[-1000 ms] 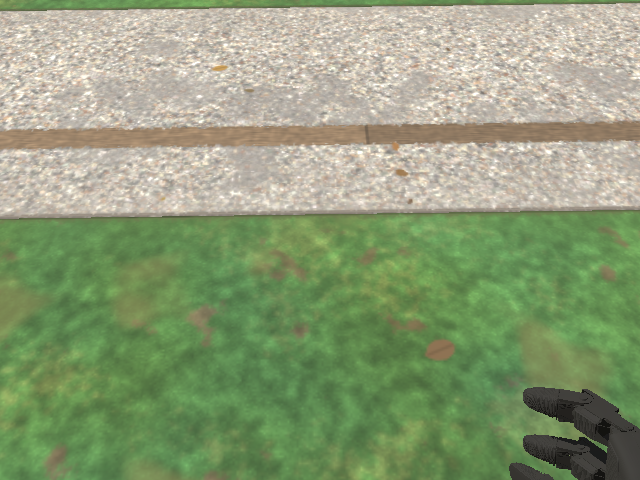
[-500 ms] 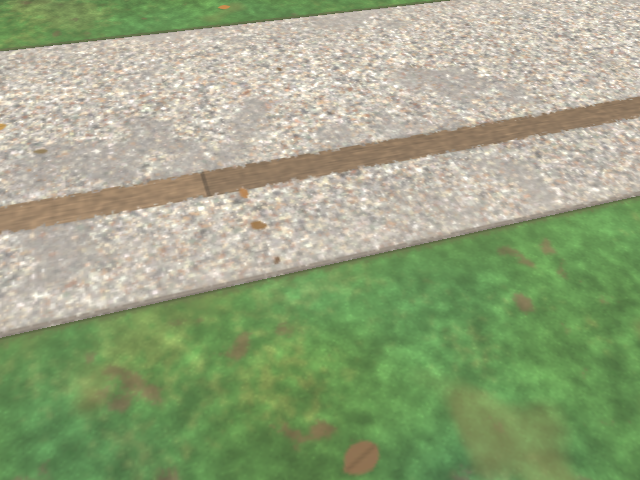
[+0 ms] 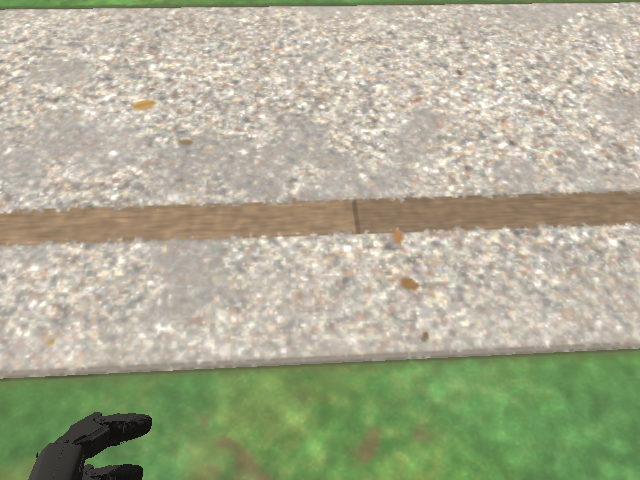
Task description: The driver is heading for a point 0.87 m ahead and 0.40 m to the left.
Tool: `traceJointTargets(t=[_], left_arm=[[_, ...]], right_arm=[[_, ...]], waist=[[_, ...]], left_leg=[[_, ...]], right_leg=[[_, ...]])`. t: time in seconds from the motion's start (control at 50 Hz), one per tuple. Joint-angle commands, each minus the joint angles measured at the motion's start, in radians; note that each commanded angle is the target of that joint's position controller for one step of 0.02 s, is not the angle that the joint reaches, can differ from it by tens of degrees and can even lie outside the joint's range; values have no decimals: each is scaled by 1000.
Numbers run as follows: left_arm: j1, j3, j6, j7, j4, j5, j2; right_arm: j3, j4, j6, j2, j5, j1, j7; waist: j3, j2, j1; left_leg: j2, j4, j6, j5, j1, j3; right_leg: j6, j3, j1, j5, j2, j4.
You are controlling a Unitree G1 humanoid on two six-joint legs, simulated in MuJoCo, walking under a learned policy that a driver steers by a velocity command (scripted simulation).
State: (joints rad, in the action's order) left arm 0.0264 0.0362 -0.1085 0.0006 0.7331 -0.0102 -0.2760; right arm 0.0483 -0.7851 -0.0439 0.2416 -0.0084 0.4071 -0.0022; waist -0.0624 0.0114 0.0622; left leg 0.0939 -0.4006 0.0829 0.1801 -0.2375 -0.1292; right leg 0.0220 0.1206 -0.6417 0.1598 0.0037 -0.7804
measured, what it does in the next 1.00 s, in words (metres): walks ahead, turning left: right foot, then left foot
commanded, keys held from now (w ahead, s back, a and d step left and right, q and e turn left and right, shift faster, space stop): q+shift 0.72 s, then shift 0.28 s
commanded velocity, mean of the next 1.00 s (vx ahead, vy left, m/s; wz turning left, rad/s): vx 0.08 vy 0.00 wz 0.83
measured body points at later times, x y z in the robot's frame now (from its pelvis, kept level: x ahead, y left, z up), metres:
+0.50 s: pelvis +0.16 -0.03 -0.01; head +0.22 +0.00 +0.44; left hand +0.16 +0.29 -0.11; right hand +0.45 -0.20 -0.09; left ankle +0.13 +0.12 -0.69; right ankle +0.28 -0.10 -0.75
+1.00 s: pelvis +0.17 +0.02 -0.01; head +0.18 +0.06 +0.44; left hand +0.07 +0.33 -0.12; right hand +0.50 -0.02 -0.07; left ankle +0.11 +0.11 -0.75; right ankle +0.29 -0.06 -0.71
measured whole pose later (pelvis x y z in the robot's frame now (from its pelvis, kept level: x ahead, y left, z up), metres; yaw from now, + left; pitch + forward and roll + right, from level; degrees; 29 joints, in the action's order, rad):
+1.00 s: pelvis +0.17 +0.02 -0.01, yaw +49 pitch +2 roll -2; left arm -0.10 0.07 0.02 0.00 0.77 0.01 -0.30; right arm 0.04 -0.55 0.04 0.30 0.01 0.15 0.03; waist -0.03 -0.01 0.00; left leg 0.07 -0.53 0.04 0.24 -0.32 -0.14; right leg 0.07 0.03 -0.44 0.35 0.00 -0.79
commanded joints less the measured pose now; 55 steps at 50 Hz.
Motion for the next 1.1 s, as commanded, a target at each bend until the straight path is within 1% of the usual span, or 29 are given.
traceJointTargets(t=[0.02, 0.1, 0.14, 0.16, 0.18, 0.2, 0.22, 0.24, 0.26, 0.3, 0.34, 0.36, 0.46, 0.58, 0.62, 0.64, 0.66, 0.68, 0.7, 0.72, 0.74, 0.76, 0.8, 0.88, 0.96, 1.02, 1.06, 1.08, 1.1], left_arm=[[5, 11, 15, 2, -66, 10, -37], [46, 30, 15, -3, -107, 15, -95], [-65, 42, 5, 4, -74, 8, -119], [-169, 46, 3, 12, -51, -12, -137], [-199, 40, 17, 23, -65, -16, -149], [-209, 47, 30, 17, -51, -22, -180], [-111, 43, 39, 21, -99, -12, -115], [-80, 27, 51, 29, -117, -7, -60], [-65, 24, 66, 31, -119, -8, -67], [-49, 35, 78, 36, -96, -15, -107], [-77, 44, 78, 39, -69, -19, -117], [-85, 47, 79, 39, -61, -18, -121], [-62, 66, 91, 34, -52, -10, -162], [-73, 90, 95, 3, -32, 22, -213], [-89, 87, 100, -3, -16, 37, -186], [-137, 80, 108, -8, 6, 33, -145], [-157, 68, 114, -10, -36, -14, -102], [-23, 70, 107, 4, -92, -27, -122], [18, 80, 107, 15, -102, -2, -153], [-5, 82, 104, 25, -93, 8, -152], [-49, 86, 106, 34, -61, 3, -163], [-79, 87, 106, 34, -48, -6, -161], [-104, 81, 104, 24, -31, 1, -144], [-64, 56, 109, 12, -40, 13, -100], [-71, 51, 111, -2, -43, 19, -111], [-91, 47, 105, -10, -45, 21, -107], [-143, 40, 95, -17, -31, 14, -85], [-159, 43, 91, -16, -33, -5, -114], [-158, 58, 91, -9, -45, -20, -197]], right_arm=[[66, 101, 15, 211, -13, -65, 35], [69, 126, 43, 178, -15, -84, 60], [65, 164, 50, 152, -15, -147, 64], [49, 182, 52, 104, -9, -138, 56], [21, 182, 57, 18, 20, -40, 52], [26, 203, 56, 94, -21, 192, 33], [51, 158, 70, 197, -25, 163, 33], [71, 168, 84, 250, -21, 30, 35], [77, 175, 99, 250, -13, -34, 42], [66, 214, 110, 201, -14, -87, 42], [48, 240, 104, 142, -21, -104, 43], [46, 249, 102, 139, -20, -118, 44], [48, 274, 107, 161, -15, -176, 30], [61, 286, 130, 186, -13, -212, -5], [79, 260, 135, 200, -11, -153, -4], [103, 236, 132, 258, -7, -78, 8], [132, 253, 126, 400, -8, -53, 27], [124, 291, 89, 394, 37, -95, 16], [117, 289, 62, 360, 41, -138, 8], [111, 286, 50, 333, 21, -182, 14], [92, 296, 52, 280, 2, -228, 22], [78, 307, 57, 253, 0, -263, 30], [60, 310, 60, 222, 14, -257, 41], [56, 291, 66, 229, 14, -219, 47], [48, 286, 75, 230, 22, -228, 33], [39, 273, 76, 214, 13, -241, 23], [27, 265, 74, 187, 0, -268, 23], [20, 257, 67, 162, 10, -238, 24], [15, 255, 57, 138, 32, -173, 21]], waist=[[155, 76, -61], [134, 111, -61], [166, 117, -110], [276, 46, -128], [353, -153, -83], [501, -368, 20], [431, -231, -3], [311, -122, -45], [266, -50, -49], [161, -71, -38], [166, -112, -45], [178, -121, -51], [188, -133, -57], [164, -161, -57], [167, -119, -24], [134, 12, -9], [95, 351, -62], [167, 270, -1], [142, 174, -16], [123, 147, -51], [138, 117, -73], [161, 129, -89], [210, 125, -89], [196, 137, -49], [166, 159, -29], [150, 155, -34], [146, 130, -82], [158, 79, -72], [179, -106, -14]], left_leg=[[-124, 30, 56, -539, -79, -157], [-116, -48, 17, -295, -28, -311], [-85, -189, -8, -236, 8, -326], [-33, -399, -45, -94, -48, -262], [82, -630, -82, 524, -247, -126], [29, -845, -100, 583, -372, -91], [-57, -927, -145, 475, -412, -61], [-81, -938, -170, 388, -434, -24], [-104, -931, -181, 328, -410, -4], [-135, -873, -180, 264, -371, 41], [-147, -809, -179, 245, -371, 76], [-162, -784, -180, 233, -380, 80], [-207, -614, -165, 115, -306, 105], [-178, -307, -88, 109, -119, 197], [-131, -132, -32, 30, 12, 212], [-167, -11, 26, -132, 128, 89], [-411, 2, 164, -491, 271, -303], [-454, 66, 274, -348, 171, -444], [-408, 99, 235, -237, 147, -362], [-365, 97, 182, -177, 126, -310], [-347, 72, 143, -194, 126, -252], [-324, 50, 131, -272, 90, -207], [-297, 26, 128, -372, 85, -162], [-285, -4, 129, -354, 113, -169], [-300, -19, 151, -330, 54, -226], [-292, -48, 147, -354, 51, -266], [-242, -73, 96, -277, 12, -254], [-198, -100, 42, -157, -32, -232], [-87, -222, -22, 61, -99, -123]], right_leg=[[21, -72, 240, -204, 116, 207], [22, 18, 280, -237, 99, 345], [4, 25, 377, -311, 42, 441], [-48, 87, 592, -426, -79, 429], [-121, 275, 838, -902, -279, 319], [-332, 616, 965, -749, -542, 334], [-336, 560, 868, -515, -476, 374], [-278, 362, 756, -392, -374, 386], [-237, 275, 655, -312, -310, 412], [-232, 139, 486, -320, -243, 468], [-253, 61, 498, -363, -236, 498], [-270, 42, 519, -373, -255, 508], [-277, -79, 500, -217, -300, 546], [-198, -204, 500, -123, -338, 483], [-116, -258, 460, -33, -305, 361], [-38, -320, 331, 93, -229, 179], [72, -367, -21, 494, -80, -163], [69, -125, -104, 490, -16, -325], [38, -70, -116, 394, -22, -366], [18, -48, -119, 298, -28, -348], [18, -44, -103, 242, -43, -342], [28, -53, -46, 198, -35, -349], [46, -69, 27, 150, -15, -345], [62, -74, 80, 136, -10, -140], [48, -85, 190, 196, -10, -20], [30, -93, 258, 204, -8, 102], [1, -106, 400, -11, -7, 356], [-26, -46, 493, -161, -72, 394], [-97, 95, 558, -398, -225, 381]])
Keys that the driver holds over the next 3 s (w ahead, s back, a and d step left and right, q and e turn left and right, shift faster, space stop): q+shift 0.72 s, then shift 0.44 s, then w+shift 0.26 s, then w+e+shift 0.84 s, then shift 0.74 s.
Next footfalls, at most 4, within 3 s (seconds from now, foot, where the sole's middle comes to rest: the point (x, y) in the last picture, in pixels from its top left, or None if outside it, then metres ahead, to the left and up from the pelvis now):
0.16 right None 0.31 -0.09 -0.78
0.64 left None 0.14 0.13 -0.78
1.08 right None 0.31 -0.03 -0.78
1.46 left None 0.12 0.19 -0.78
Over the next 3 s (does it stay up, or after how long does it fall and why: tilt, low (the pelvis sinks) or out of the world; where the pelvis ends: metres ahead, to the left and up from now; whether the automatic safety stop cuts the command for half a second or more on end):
stays up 0.93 0.55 -0.02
